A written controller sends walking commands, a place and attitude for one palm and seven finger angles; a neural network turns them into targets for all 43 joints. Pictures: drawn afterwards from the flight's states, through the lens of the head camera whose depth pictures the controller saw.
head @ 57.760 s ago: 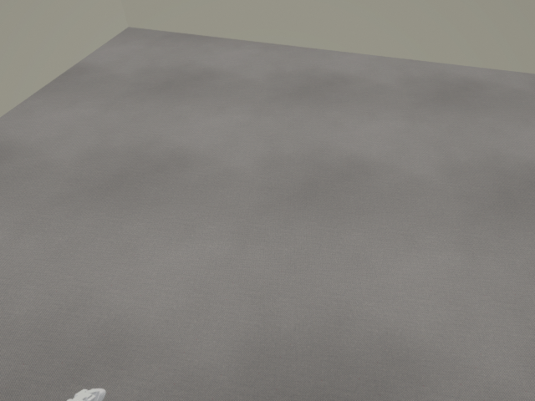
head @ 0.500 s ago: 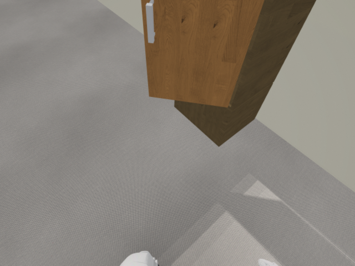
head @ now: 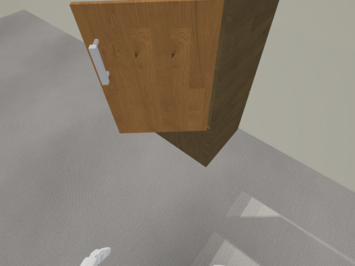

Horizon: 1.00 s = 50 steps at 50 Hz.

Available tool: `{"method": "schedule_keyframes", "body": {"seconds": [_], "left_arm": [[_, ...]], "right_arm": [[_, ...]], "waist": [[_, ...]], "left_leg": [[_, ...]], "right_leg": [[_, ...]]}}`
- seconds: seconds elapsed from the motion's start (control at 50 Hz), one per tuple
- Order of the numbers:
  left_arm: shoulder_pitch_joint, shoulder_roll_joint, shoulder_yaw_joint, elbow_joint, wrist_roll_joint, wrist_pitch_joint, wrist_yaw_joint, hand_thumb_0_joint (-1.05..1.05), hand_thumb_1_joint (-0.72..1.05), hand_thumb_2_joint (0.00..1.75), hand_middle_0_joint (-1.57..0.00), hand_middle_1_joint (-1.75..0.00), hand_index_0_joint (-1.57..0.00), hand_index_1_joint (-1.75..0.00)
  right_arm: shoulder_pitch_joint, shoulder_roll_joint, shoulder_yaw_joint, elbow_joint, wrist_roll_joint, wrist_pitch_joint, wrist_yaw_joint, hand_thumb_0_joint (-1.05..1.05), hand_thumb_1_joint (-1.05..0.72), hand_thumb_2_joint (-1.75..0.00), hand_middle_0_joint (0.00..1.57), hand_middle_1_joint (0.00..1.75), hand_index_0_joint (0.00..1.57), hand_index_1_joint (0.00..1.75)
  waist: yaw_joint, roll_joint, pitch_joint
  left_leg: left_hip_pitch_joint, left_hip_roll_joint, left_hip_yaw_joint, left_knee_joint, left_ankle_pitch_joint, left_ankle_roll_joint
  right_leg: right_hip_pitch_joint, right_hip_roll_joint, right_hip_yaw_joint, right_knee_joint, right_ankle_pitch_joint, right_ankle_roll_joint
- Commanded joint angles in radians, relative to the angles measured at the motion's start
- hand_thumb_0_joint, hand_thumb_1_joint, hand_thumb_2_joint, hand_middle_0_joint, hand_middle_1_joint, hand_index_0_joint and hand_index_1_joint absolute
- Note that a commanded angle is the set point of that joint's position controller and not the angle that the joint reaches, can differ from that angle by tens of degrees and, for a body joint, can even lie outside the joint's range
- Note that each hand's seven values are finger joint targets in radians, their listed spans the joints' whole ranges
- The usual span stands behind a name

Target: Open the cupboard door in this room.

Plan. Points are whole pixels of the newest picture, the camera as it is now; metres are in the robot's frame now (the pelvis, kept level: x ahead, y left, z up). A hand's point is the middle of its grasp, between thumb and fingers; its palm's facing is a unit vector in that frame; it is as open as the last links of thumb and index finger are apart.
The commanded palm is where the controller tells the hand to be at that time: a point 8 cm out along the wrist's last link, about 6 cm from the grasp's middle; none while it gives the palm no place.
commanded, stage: take the last steps up to it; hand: left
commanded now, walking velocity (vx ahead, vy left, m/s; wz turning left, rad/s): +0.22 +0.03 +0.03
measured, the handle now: (100, 62) +0.71 +0.27 +0.05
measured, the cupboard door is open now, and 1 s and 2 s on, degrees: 41 41 41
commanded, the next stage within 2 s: come to a stop and stand still in 0.20 s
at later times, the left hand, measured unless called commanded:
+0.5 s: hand out of the picture +0.14 +0.21 -0.18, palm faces +0.06 -0.99 -0.13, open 7.3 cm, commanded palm none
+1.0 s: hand (124, 242) +0.20 +0.16 -0.16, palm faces +0.00 -0.98 -0.22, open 7.3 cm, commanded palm none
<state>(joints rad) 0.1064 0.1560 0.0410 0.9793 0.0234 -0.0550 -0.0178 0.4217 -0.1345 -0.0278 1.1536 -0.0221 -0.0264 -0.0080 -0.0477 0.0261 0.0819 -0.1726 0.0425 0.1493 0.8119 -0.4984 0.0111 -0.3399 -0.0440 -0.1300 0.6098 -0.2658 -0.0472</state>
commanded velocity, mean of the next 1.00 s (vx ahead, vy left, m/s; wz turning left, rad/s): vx -0.04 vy -0.03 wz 0.01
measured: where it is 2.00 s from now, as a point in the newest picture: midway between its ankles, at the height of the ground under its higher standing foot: outside the picture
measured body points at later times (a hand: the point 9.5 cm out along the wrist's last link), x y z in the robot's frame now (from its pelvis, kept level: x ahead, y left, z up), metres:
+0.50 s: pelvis +0.14 +0.05 +0.01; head +0.18 +0.07 +0.46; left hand +0.14 +0.26 -0.16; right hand +0.22 -0.18 -0.13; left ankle +0.18 +0.13 -0.73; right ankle +0.10 -0.09 -0.68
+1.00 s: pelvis +0.14 -0.02 +0.00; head +0.17 -0.03 +0.45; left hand +0.20 +0.21 -0.15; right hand +0.16 -0.26 -0.16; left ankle +0.14 +0.10 -0.73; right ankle +0.11 -0.12 -0.73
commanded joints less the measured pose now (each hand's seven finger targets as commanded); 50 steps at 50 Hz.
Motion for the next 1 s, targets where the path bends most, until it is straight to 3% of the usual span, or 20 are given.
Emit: {"method": "schedule_keyframes", "body": {"seconds": [0.0,0.04,0.08,0.18,0.24,0.26,0.28,0.3,0.32,0.38,0.42,0.56,0.7,0.74,0.76,0.78,0.82,0.9,0.94,0.98], "left_arm": [[0.253,0.143,0.039,0.043,-0.016,-0.009,0.037,0.00,0.90,0.90,-0.20,-0.30,-0.20,-0.30],[0.194,0.092,0.025,0.035,-0.009,-0.019,0.040,0.00,0.90,0.90,-0.20,-0.30,-0.20,-0.30],[0.191,0.067,0.027,0.039,-0.001,-0.026,0.038,0.00,0.90,0.90,-0.20,-0.30,-0.20,-0.30],[0.214,0.127,0.030,0.084,-0.005,-0.021,0.030,0.00,0.90,0.90,-0.20,-0.30,-0.20,-0.30],[0.186,0.122,0.027,0.093,-0.007,-0.004,0.030,0.00,0.90,0.90,-0.20,-0.30,-0.20,-0.30],[0.192,0.107,0.022,0.090,-0.008,0.002,0.028,0.00,0.90,0.90,-0.20,-0.30,-0.20,-0.30],[0.223,0.071,0.016,0.078,-0.012,0.007,0.026,0.00,0.90,0.90,-0.20,-0.30,-0.20,-0.30],[0.225,0.045,0.004,0.058,-0.017,0.008,0.031,0.00,0.90,0.90,-0.20,-0.30,-0.20,-0.30],[0.202,0.058,-0.003,0.061,-0.013,0.024,0.043,0.00,0.90,0.90,-0.20,-0.30,-0.20,-0.30],[0.228,0.037,-0.009,0.109,-0.019,0.052,0.044,0.00,0.90,0.90,-0.20,-0.30,-0.20,-0.30],[0.233,0.056,-0.002,0.104,-0.017,0.074,0.044,0.00,0.90,0.90,-0.20,-0.30,-0.20,-0.30],[0.188,0.073,0.036,0.012,-0.004,0.117,0.045,0.00,0.90,0.90,-0.20,-0.30,-0.20,-0.30],[0.176,0.068,0.024,-0.017,-0.006,0.089,0.042,0.00,0.90,0.90,-0.20,-0.30,-0.20,-0.30],[0.219,0.122,0.028,-0.011,0.001,0.072,0.048,0.00,0.90,0.90,-0.20,-0.30,-0.20,-0.30],[0.182,0.189,0.034,-0.018,0.008,0.062,0.052,0.00,0.90,0.90,-0.20,-0.30,-0.20,-0.30],[0.141,0.215,0.022,-0.029,0.003,0.061,0.050,0.00,0.90,0.90,-0.20,-0.30,-0.20,-0.30],[0.094,0.181,0.015,-0.019,0.003,0.052,0.055,0.00,0.90,0.90,-0.20,-0.30,-0.20,-0.30],[0.110,0.156,0.007,0.011,-0.008,0.039,0.056,0.00,0.90,0.90,-0.20,-0.30,-0.20,-0.30],[0.113,0.147,0.005,0.033,-0.018,0.038,0.058,0.00,0.90,0.90,-0.20,-0.30,-0.20,-0.30],[0.153,0.108,-0.003,0.041,-0.028,0.042,0.056,0.00,0.90,0.90,-0.20,-0.30,-0.20,-0.30]], "right_arm": [[-0.132,-0.079,-0.024,-0.119,0.009,-0.022,-0.003,0.00,-0.90,-0.90,0.20,0.30,0.20,0.30],[-0.069,-0.041,-0.019,-0.087,-0.001,-0.004,0.003,0.00,-0.90,-0.90,0.20,0.30,0.20,0.30],[-0.055,-0.015,-0.019,-0.079,-0.002,0.007,0.007,0.00,-0.90,-0.90,0.20,0.30,0.20,0.30],[-0.138,-0.015,-0.014,-0.104,0.002,-0.005,0.020,0.00,-0.90,-0.90,0.20,0.30,0.20,0.30],[-0.081,-0.053,-0.020,-0.080,-0.002,-0.014,0.016,0.00,-0.90,-0.90,0.20,0.30,0.20,0.30],[-0.016,-0.097,-0.028,-0.062,-0.004,-0.022,0.012,0.00,-0.90,-0.90,0.20,0.30,0.20,0.30],[0.055,-0.178,-0.043,-0.053,-0.015,-0.027,0.002,0.00,-0.90,-0.90,0.20,0.30,0.20,0.30],[0.106,-0.239,-0.053,-0.056,-0.019,-0.019,-0.011,0.00,-0.90,-0.90,0.20,0.30,0.20,0.30],[0.038,-0.221,-0.037,-0.073,-0.014,-0.009,-0.025,0.00,-0.90,-0.90,0.20,0.30,0.20,0.30],[-0.163,-0.166,-0.010,-0.125,-0.004,-0.005,-0.047,0.00,-0.90,-0.90,0.20,0.30,0.20,0.30],[-0.186,-0.177,-0.013,-0.120,0.002,0.004,-0.055,0.00,-0.90,-0.90,0.20,0.30,0.20,0.30],[-0.209,-0.217,-0.054,-0.159,-0.003,0.037,-0.056,0.00,-0.90,-0.90,0.20,0.30,0.20,0.30],[-0.200,-0.224,-0.069,-0.165,-0.002,0.045,-0.032,0.00,-0.90,-0.90,0.20,0.30,0.20,0.30],[-0.193,-0.174,-0.064,-0.170,0.009,0.046,-0.022,0.00,-0.90,-0.90,0.20,0.30,0.20,0.30],[-0.182,-0.115,-0.053,-0.184,0.017,0.051,-0.015,0.00,-0.90,-0.90,0.20,0.30,0.20,0.30],[-0.214,-0.101,-0.042,-0.194,0.016,0.064,-0.006,0.00,-0.90,-0.90,0.20,0.30,0.20,0.30],[-0.234,-0.091,-0.039,-0.188,0.007,0.078,-0.011,0.00,-0.90,-0.90,0.20,0.30,0.20,0.30],[-0.183,-0.091,-0.024,-0.124,0.014,0.059,-0.016,0.00,-0.90,-0.90,0.20,0.30,0.20,0.30],[-0.140,-0.085,-0.016,-0.086,0.013,0.044,-0.020,0.00,-0.90,-0.90,0.20,0.30,0.20,0.30],[-0.139,-0.130,-0.015,-0.070,0.006,0.028,-0.029,0.00,-0.90,-0.90,0.20,0.30,0.20,0.30]], "waist": [[0.103,-0.104,-0.081],[0.044,-0.136,-0.068],[0.031,-0.151,-0.065],[0.054,-0.158,-0.044],[0.005,-0.134,-0.015],[-0.025,-0.029,-0.038],[-0.041,0.166,-0.084],[-0.052,0.277,-0.130],[-0.026,0.246,-0.122],[0.048,0.074,-0.058],[0.054,0.067,-0.076],[0.047,0.098,-0.142],[0.044,0.139,-0.168],[0.065,-0.014,-0.154],[0.037,-0.217,-0.121],[0.048,-0.228,-0.085],[0.033,-0.289,-0.067],[0.036,-0.212,-0.099],[0.025,-0.133,-0.105],[0.051,0.008,-0.130]], "left_leg": [[-0.475,0.057,-0.163,0.411,0.086,-0.015],[-0.381,0.074,-0.135,0.290,0.149,-0.032],[-0.317,0.061,-0.096,0.134,0.157,-0.045],[-0.239,0.012,-0.042,-0.132,0.219,-0.039],[-0.015,-0.016,-0.018,-0.295,0.325,-0.028],[0.107,0.006,-0.062,-0.341,0.355,-0.016],[0.208,0.176,-0.272,-0.398,0.432,0.063],[0.213,0.349,-0.489,-0.487,0.587,0.161],[0.099,0.366,-0.472,-0.510,0.629,0.183],[-0.067,0.305,-0.305,-0.508,0.813,0.169],[-0.035,0.293,-0.246,-0.480,0.936,0.163],[-0.004,0.305,-0.218,-0.457,0.833,0.178],[-0.034,0.248,-0.220,-0.410,0.624,0.128],[-0.121,0.150,-0.173,-0.296,0.426,0.045],[-0.214,0.037,-0.076,-0.218,0.159,-0.022],[-0.173,-0.015,-0.096,-0.107,-0.009,-0.037],[-0.194,-0.010,-0.130,-0.021,-0.009,-0.033],[-0.155,-0.017,-0.107,-0.179,0.090,-0.049],[-0.037,-0.004,-0.116,-0.384,0.334,-0.043],[0.067,0.104,-0.190,-0.375,0.678,0.001]], "right_leg": [[0.361,-0.326,0.353,-0.319,0.378,-0.167],[0.245,-0.263,0.191,-0.355,0.403,-0.116],[0.200,-0.231,0.127,-0.362,0.425,-0.111],[0.218,-0.218,0.117,-0.337,0.362,-0.103],[0.077,-0.190,0.090,-0.270,0.158,-0.057],[0.015,-0.152,0.074,-0.143,0.119,-0.037],[-0.094,-0.046,0.000,0.071,-0.042,0.009],[-0.140,0.028,-0.022,0.297,-0.352,0.035],[-0.103,-0.010,0.083,0.400,-0.365,0.030],[0.003,-0.060,0.131,0.335,-0.256,0.061],[0.013,-0.047,0.117,0.275,-0.233,0.070],[-0.097,-0.003,0.133,0.449,-0.203,0.083],[0.099,0.021,0.051,0.006,-0.076,0.068],[0.221,-0.046,0.136,-0.254,0.128,0.047],[0.203,-0.223,0.323,-0.302,0.216,-0.022],[0.058,-0.307,0.335,-0.347,0.179,-0.094],[0.069,-0.250,0.300,-0.303,0.367,-0.117],[0.242,-0.179,0.203,-0.181,0.678,-0.096],[0.232,-0.151,0.186,-0.132,0.613,-0.048],[0.174,-0.081,0.159,-0.160,0.374,0.017]]}}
